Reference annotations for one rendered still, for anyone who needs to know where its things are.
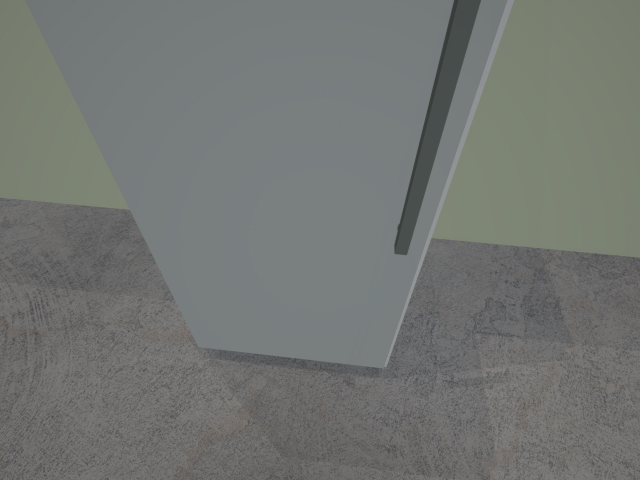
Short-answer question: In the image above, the fridge door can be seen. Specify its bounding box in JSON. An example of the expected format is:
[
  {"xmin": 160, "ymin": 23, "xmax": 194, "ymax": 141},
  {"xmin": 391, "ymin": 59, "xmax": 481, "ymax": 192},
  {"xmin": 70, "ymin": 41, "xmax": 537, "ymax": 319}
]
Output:
[{"xmin": 25, "ymin": 0, "xmax": 507, "ymax": 368}]

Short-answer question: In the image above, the handle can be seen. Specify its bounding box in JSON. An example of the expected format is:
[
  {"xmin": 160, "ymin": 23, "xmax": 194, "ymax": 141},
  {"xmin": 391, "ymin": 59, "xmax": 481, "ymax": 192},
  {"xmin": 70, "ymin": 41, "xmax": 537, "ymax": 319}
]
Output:
[{"xmin": 394, "ymin": 0, "xmax": 481, "ymax": 255}]

